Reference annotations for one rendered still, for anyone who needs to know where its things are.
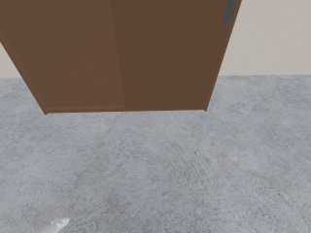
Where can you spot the wardrobe door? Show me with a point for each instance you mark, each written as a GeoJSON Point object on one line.
{"type": "Point", "coordinates": [68, 49]}
{"type": "Point", "coordinates": [169, 50]}

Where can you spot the left robot hand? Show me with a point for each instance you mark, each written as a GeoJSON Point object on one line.
{"type": "Point", "coordinates": [56, 225]}

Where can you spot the handle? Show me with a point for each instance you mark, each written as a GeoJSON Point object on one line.
{"type": "Point", "coordinates": [228, 10]}

